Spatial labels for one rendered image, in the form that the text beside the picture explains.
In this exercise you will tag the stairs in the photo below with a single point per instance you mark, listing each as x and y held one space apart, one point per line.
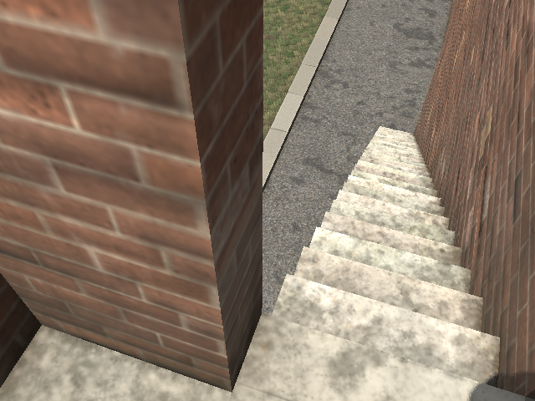
382 270

